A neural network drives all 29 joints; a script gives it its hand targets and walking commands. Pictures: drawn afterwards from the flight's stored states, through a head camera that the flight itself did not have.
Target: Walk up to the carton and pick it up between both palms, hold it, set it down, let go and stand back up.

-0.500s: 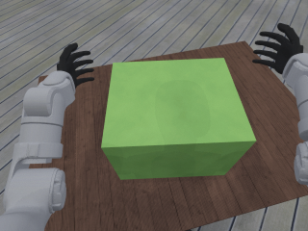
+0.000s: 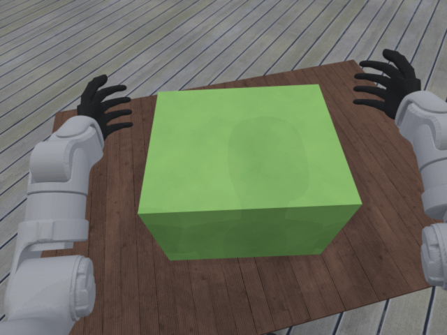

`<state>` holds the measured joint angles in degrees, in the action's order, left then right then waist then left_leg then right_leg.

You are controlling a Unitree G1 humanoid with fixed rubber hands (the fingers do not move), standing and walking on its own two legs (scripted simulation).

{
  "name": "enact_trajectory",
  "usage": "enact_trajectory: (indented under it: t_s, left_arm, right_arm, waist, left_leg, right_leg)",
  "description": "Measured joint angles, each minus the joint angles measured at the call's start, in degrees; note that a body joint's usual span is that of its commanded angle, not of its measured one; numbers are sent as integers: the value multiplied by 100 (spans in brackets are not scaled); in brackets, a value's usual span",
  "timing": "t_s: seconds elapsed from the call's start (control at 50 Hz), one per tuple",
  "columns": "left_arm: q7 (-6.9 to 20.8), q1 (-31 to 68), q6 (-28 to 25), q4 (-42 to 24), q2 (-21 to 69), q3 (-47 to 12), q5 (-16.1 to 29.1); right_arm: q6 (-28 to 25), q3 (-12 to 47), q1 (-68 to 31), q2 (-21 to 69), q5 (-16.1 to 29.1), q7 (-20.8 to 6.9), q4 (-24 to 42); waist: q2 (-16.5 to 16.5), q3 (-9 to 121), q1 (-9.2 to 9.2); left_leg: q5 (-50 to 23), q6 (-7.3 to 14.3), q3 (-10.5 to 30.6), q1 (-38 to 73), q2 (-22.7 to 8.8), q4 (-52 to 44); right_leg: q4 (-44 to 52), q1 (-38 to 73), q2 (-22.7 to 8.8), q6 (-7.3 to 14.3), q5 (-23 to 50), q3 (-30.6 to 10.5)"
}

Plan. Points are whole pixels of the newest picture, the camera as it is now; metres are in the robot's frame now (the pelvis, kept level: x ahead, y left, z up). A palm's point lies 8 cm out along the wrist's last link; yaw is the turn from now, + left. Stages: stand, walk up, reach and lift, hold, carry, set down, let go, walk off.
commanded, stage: set down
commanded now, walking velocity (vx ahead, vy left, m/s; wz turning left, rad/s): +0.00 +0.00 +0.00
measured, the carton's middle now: (241, 175) +0.37 -0.02 +0.05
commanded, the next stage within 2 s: let go in 1.66 s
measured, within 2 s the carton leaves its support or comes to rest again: neither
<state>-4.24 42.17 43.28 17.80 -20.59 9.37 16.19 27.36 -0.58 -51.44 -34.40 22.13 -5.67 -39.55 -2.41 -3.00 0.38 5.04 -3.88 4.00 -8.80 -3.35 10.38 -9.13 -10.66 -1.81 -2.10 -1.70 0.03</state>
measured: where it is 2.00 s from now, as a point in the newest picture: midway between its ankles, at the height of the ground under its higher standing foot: outside the picture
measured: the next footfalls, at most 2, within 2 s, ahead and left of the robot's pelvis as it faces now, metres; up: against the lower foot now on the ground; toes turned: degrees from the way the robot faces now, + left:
none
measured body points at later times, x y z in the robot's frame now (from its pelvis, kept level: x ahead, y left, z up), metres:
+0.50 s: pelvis +0.01 +0.02 +0.00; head +0.05 +0.01 +0.45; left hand +0.35 +0.22 +0.11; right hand +0.36 -0.27 +0.11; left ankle +0.00 +0.16 -0.75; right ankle +0.03 -0.14 -0.75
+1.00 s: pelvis -0.01 +0.00 +0.00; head +0.02 +0.00 +0.45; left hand +0.30 +0.22 +0.08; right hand +0.30 -0.27 +0.08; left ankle +0.00 +0.16 -0.75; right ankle +0.03 -0.14 -0.75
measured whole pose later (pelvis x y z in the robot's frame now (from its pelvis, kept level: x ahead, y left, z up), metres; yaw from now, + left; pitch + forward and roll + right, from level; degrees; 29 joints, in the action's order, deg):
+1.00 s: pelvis -0.01 +0.00 +0.00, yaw -3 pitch -2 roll +0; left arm -6.0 4.4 34.6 -9.5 -17.4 5.0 17.3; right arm 20.8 -3.9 -6.8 -31.1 23.4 -4.4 -3.8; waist -0.3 -6.1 -1.6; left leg 6.9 -3.4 0.8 -4.0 -3.1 12.7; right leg -14.7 -8.8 -1.7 -2.0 -4.2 -3.3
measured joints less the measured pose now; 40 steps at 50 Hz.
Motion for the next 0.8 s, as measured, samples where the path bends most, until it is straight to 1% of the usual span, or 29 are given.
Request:
enact_trajectory:
  t_s: [0.12, 0.24, 0.36, 0.44, 0.52, 0.6, 0.66, 0.8]
  left_arm:
    - [-26, -792, 79, -846, -40, 42, 82]
    - [-76, -1253, 278, -1587, -35, -157, 174]
    - [-76, -1845, 449, -2245, 114, -278, 58]
    - [-115, -2373, 422, -2679, 228, -258, -17]
    - [-149, -2923, 252, -3038, 329, -229, -40]
    - [-157, -3417, 0, -3241, 401, -248, -32]
    - [-160, -3697, -204, -3263, 422, -284, -14]
    - [-232, -3858, -581, -2959, 347, -387, 100]
  right_arm:
    - [-13, -97, 746, -1, 136, 39, 795]
    - [10, -148, 1231, 13, 272, 52, 1210]
    - [-17, -199, 1875, 8, 342, 79, 1657]
    - [-109, -230, 2456, -28, 405, 69, 2127]
    - [-252, -237, 3085, -37, 455, 29, 2630]
    - [-400, -236, 3679, 23, 427, 2, 3063]
    - [-499, -244, 4041, 100, 361, 6, 3306]
    - [-610, -346, 4380, 285, 183, 48, 3487]
  waist:
    - [53, -42, 20]
    - [154, -85, 43]
    - [211, -190, 72]
    - [216, -296, 67]
    - [203, -381, 37]
    - [183, -407, -11]
    - [172, -386, -50]
    - [177, -294, -133]
  left_leg:
    - [87, 23, 20, 135, 37, 30]
    - [206, 44, 12, 196, 78, 168]
    - [273, 75, -68, 370, 105, 198]
    - [284, 95, -150, 509, 114, 172]
    - [283, 104, -218, 631, 110, 144]
    - [274, 100, -255, 717, 97, 129]
    - [263, 95, -264, 736, 86, 136]
    - [236, 79, -276, 595, 70, 231]
  right_leg:
    - [-97, 118, -39, -16, -136, 26]
    - [-190, 200, -78, -40, -233, 15]
    - [-158, 369, -102, -72, -242, -63]
    - [-153, 462, -108, -86, -238, -144]
    - [-170, 534, -101, -86, -238, -212]
    - [-212, 576, -84, -74, -246, -250]
    - [-272, 565, -71, -61, -259, -262]
    - [-500, 352, -43, -30, -293, -287]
